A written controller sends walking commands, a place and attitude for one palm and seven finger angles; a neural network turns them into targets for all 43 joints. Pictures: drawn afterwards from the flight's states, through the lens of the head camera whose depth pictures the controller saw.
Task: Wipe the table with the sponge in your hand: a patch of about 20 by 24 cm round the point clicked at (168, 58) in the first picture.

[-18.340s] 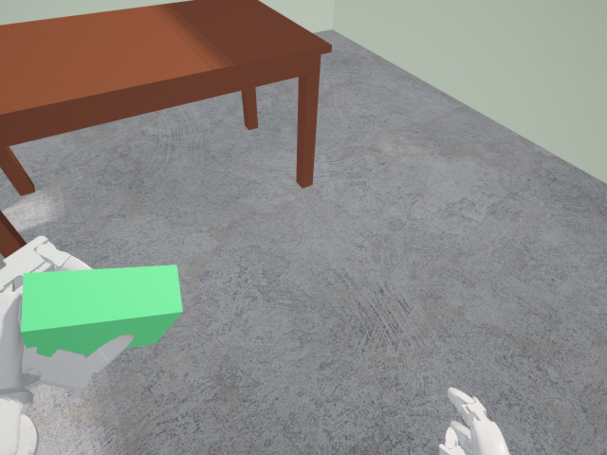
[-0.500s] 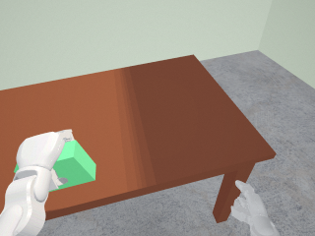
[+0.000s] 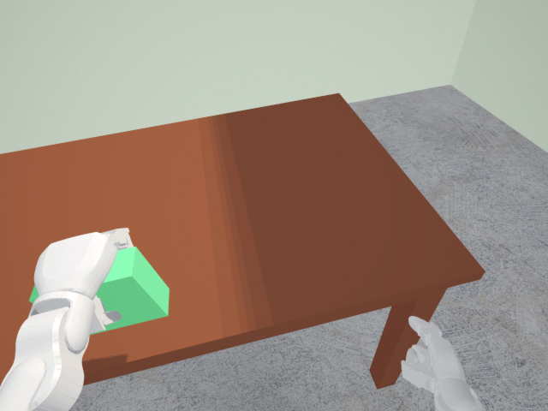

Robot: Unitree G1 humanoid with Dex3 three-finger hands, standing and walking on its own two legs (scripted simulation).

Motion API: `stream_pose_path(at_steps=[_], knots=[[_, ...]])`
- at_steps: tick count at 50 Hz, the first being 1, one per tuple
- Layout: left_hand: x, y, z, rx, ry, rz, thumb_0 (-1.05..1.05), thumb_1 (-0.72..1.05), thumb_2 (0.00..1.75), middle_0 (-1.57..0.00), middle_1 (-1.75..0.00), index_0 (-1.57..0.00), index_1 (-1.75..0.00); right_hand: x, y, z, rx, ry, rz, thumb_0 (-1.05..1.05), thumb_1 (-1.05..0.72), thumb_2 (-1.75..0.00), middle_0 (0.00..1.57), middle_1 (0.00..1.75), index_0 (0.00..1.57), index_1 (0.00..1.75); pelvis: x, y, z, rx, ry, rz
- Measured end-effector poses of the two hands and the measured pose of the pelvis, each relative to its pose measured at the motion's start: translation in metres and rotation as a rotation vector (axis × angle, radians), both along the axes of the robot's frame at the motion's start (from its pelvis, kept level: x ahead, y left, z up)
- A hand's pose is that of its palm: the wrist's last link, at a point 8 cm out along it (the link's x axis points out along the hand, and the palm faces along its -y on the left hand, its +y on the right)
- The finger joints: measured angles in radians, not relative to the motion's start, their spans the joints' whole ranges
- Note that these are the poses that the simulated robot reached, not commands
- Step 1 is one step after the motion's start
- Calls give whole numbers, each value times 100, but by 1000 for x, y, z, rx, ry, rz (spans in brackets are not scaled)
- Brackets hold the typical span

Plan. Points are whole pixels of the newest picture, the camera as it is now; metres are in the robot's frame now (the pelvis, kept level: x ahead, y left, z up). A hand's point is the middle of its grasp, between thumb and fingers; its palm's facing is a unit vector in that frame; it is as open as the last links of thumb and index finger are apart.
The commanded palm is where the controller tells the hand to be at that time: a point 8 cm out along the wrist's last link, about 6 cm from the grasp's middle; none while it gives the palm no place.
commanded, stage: move the sponge above the wiping area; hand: left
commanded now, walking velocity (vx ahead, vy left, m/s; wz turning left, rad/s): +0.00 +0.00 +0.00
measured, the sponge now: (114, 300) +0.22 +0.29 +0.06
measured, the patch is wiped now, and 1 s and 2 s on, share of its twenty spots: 0.00 0.00 0.00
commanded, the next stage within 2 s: lower the sponge onto the table in 1.86 s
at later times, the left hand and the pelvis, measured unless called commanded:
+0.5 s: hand (97, 285) +0.23 +0.31 +0.08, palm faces +0.01 -0.09 -1.00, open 9.3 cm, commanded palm +0.20 +0.30 +0.15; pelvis +0.00 +0.01 +0.00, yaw +0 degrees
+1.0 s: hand (108, 280) +0.24 +0.30 +0.07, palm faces -0.01 -0.08 -1.00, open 9.3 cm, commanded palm +0.22 +0.30 +0.13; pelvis +0.00 +0.01 +0.00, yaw +0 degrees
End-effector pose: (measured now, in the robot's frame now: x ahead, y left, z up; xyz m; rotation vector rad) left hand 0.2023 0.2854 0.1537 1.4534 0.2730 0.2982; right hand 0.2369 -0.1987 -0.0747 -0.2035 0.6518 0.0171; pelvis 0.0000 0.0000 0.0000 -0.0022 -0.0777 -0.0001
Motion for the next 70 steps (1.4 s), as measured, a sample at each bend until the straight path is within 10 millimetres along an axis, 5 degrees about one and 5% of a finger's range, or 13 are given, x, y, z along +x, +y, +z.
stream_pose_path(at_steps=[15,46,70], knots=[[-1,18,-10,-6,29,44,0,-42,103,-80,-138,-81,-138,-1,4,0,-8,13,-5,1,-91,-90,20,30,21,30,1,5,0,-4,6,3],[21,16,-26,10,41,16,0,-42,103,-80,-138,-81,-138,-19,-3,-9,-13,58,-48,1,-91,-90,20,30,21,30,-2,7,0,-6,27,4],[26,14,-38,15,62,49,0,-42,103,-80,-139,-81,-138,-10,-15,-10,-10,58,-62,1,-91,-90,20,30,20,30,6,0,-1,-3,45,4]])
